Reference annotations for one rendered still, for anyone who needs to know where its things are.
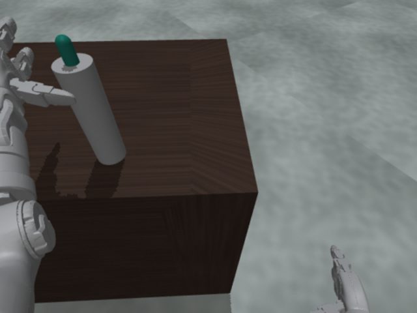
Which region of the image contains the left robot arm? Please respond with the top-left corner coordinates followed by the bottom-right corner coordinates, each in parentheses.
top-left (0, 87), bottom-right (56, 313)

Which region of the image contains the left robot hand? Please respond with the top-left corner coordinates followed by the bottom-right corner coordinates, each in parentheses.
top-left (0, 16), bottom-right (76, 107)

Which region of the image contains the right robot hand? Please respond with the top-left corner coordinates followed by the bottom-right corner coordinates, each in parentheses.
top-left (309, 245), bottom-right (370, 313)

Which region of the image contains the bottle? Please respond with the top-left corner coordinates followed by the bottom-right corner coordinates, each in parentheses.
top-left (51, 35), bottom-right (126, 165)

